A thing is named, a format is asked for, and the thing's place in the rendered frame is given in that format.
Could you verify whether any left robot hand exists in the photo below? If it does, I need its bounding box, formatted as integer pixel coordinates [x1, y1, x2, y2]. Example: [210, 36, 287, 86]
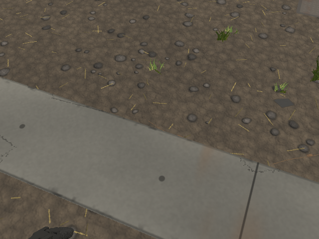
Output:
[28, 226, 74, 239]

